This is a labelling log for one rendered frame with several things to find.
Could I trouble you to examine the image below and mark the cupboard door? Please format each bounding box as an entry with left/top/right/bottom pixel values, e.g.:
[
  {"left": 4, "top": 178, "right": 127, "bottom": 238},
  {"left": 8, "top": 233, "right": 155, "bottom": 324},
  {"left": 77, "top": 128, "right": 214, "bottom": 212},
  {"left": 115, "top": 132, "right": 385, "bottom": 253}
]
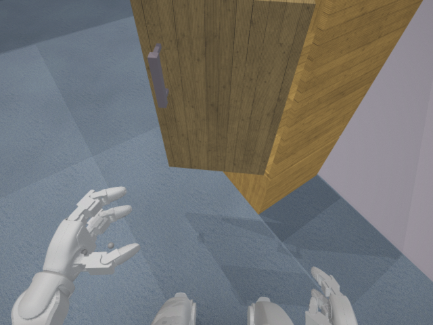
[{"left": 130, "top": 0, "right": 316, "bottom": 175}]

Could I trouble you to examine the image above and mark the left robot hand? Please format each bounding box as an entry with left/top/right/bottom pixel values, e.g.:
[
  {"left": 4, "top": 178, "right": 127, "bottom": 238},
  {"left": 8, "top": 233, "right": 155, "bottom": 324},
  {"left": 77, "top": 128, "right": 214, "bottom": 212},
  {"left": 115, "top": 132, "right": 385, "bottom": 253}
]
[{"left": 43, "top": 187, "right": 141, "bottom": 282}]

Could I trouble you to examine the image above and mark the robot right thigh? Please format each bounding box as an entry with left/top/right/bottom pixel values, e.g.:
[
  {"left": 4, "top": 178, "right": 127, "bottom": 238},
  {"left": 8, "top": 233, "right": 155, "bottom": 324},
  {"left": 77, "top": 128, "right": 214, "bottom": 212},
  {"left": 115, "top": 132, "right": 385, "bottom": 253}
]
[{"left": 247, "top": 301, "right": 294, "bottom": 325}]

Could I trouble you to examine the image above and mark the robot thigh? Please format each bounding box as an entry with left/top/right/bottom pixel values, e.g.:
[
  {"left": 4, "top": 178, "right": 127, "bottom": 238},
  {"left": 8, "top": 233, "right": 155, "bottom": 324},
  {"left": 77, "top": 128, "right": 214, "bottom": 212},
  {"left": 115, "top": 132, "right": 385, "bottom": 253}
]
[
  {"left": 151, "top": 297, "right": 196, "bottom": 325},
  {"left": 247, "top": 301, "right": 294, "bottom": 325}
]

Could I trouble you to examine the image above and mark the right robot hand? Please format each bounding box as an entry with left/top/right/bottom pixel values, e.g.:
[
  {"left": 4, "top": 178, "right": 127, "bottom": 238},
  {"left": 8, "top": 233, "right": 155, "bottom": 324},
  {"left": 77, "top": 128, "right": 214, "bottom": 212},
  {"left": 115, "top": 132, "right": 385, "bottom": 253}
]
[{"left": 305, "top": 267, "right": 358, "bottom": 325}]

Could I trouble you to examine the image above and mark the robot left forearm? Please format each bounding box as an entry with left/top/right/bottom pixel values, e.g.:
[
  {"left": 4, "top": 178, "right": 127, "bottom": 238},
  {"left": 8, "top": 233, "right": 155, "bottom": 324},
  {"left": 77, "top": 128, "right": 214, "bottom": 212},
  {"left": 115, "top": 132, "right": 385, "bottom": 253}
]
[{"left": 11, "top": 271, "right": 75, "bottom": 325}]

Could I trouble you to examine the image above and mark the handle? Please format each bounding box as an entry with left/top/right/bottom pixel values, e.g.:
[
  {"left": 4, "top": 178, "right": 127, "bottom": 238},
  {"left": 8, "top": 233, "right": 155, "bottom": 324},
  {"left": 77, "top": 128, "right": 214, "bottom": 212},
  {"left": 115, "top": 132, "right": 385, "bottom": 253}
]
[{"left": 147, "top": 43, "right": 169, "bottom": 108}]

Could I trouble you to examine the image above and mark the robot left thigh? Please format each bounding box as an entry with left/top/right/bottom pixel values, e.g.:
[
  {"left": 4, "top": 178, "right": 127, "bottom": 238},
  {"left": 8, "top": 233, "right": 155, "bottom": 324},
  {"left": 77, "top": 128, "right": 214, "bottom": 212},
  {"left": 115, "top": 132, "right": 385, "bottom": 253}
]
[{"left": 151, "top": 297, "right": 196, "bottom": 325}]

